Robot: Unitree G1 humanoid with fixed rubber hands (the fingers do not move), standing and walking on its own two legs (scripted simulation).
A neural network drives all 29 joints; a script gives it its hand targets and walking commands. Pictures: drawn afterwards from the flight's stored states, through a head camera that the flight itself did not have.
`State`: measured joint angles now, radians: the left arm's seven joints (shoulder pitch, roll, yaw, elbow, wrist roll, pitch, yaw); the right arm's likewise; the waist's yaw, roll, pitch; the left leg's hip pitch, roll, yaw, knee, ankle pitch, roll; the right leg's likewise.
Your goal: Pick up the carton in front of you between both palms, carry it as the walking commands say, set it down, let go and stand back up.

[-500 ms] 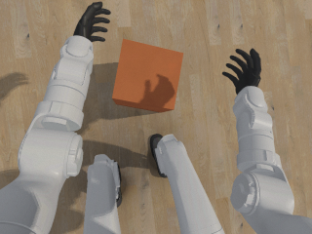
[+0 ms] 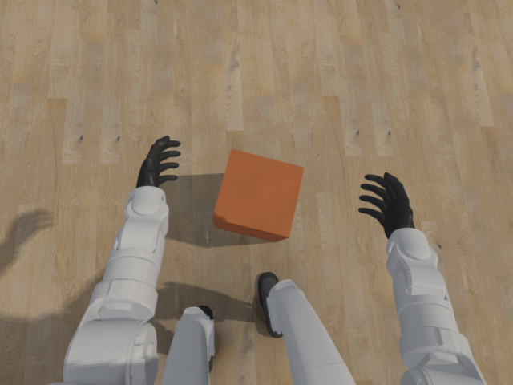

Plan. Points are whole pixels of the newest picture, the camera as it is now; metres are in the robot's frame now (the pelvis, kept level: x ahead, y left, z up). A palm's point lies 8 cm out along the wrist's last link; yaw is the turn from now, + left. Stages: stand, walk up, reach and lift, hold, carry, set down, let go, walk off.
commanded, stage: let go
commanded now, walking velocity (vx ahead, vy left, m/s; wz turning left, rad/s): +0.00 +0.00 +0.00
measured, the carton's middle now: (255, 200) +0.45 -0.11 -0.56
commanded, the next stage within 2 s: stand in 1.10 s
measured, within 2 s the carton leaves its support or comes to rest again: neither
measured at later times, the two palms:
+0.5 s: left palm (72, 268) +0.31 +0.19 -0.01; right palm (438, 280) +0.22 -0.24 +0.01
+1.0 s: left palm (5, 344) +0.24 +0.24 +0.02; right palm (433, 281) +0.22 -0.23 +0.02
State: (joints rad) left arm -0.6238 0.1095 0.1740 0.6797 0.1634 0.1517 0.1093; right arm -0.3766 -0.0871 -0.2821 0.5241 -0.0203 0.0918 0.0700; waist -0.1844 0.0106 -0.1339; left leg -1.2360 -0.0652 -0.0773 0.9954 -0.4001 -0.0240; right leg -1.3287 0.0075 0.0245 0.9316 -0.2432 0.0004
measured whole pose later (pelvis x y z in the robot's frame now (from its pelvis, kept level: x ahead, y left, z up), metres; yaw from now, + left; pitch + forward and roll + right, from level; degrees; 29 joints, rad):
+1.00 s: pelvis +0.07 +0.02 +0.08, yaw -3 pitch -2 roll -1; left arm 0.22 0.20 0.02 0.48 -0.02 0.08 -0.02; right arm 0.22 -0.24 -0.04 0.39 -0.02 0.20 0.02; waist -0.01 0.03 0.05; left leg -0.08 -0.03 -0.05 0.48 -0.35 0.02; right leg -0.20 0.02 0.06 0.46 -0.22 0.02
